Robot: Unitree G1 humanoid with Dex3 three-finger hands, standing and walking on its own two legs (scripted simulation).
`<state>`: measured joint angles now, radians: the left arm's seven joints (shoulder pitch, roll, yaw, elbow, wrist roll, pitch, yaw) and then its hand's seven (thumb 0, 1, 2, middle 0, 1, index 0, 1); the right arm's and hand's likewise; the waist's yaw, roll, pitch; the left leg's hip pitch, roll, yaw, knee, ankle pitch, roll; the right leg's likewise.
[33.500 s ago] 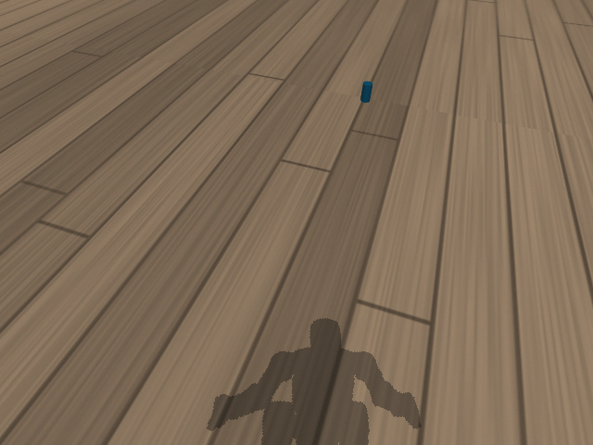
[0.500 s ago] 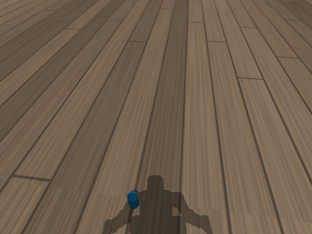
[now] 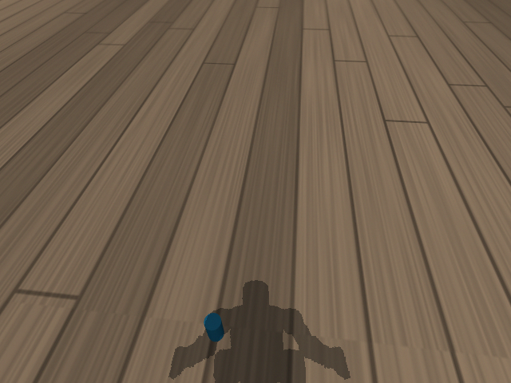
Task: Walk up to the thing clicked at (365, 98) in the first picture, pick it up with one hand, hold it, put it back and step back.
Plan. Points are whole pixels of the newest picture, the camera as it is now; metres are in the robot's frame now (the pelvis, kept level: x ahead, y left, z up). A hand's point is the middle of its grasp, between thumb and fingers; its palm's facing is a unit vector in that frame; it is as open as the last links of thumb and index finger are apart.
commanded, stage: stand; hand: left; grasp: from above
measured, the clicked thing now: (214, 327) +0.47 +0.19 -0.72
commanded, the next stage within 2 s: step back in 0.98 s
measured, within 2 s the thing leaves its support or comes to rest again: neither
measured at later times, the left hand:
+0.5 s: hand out of the picture +0.07 +0.24 -0.16, palm faces +0.00 -0.94 -0.34, open 7.4 cm
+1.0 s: hand out of the picture +0.08 +0.24 -0.16, palm faces -0.01 -0.94 -0.34, open 7.4 cm
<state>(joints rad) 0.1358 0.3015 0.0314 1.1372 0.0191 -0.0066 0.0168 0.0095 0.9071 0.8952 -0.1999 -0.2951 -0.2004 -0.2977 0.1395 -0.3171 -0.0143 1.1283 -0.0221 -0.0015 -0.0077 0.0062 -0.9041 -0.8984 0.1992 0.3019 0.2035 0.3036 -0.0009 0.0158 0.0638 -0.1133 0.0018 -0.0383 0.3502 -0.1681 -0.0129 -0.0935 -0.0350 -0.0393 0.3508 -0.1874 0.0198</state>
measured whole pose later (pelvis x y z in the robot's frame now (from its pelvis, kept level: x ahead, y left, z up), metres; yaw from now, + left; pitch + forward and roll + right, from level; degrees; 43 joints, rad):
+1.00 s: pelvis +0.01 -0.01 +0.00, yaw +0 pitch -2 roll +0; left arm 0.12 0.33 0.02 1.13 0.01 -0.01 0.00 0.01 0.91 0.89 -0.20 -0.29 -0.20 -0.30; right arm 0.11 -0.34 -0.01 1.13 -0.02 0.00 0.01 0.01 -0.90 -0.90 0.20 0.30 0.20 0.30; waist -0.01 0.00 0.06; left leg -0.12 0.01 -0.04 0.33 -0.17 -0.02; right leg -0.11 -0.03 -0.04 0.34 -0.19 0.01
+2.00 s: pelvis -0.17 +0.06 -0.02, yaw -2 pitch -1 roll +1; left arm 0.12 0.35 0.07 0.79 0.04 0.04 0.02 0.01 0.90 0.89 -0.20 -0.30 -0.20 -0.30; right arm 0.16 -0.42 -0.04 0.90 0.00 0.04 -0.02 0.01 -0.90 -0.90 0.20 0.30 0.20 0.30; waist 0.00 0.00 0.17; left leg -0.33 -0.09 -0.11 0.95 -0.52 -0.02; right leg -0.36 -0.01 0.03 0.56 -0.18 -0.02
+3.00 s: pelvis -0.50 +0.06 -0.02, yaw +0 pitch -3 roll -1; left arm 0.10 0.38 0.08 0.76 0.02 0.10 0.01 0.01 0.91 0.89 -0.20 -0.29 -0.20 -0.30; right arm 0.22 -0.35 -0.03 0.87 -0.05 0.02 -0.01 0.01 -0.90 -0.90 0.20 0.30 0.21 0.30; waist -0.03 -0.06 0.17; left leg -0.29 -0.02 -0.03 0.64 -0.29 0.04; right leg -0.51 0.09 0.11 1.12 -0.50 -0.01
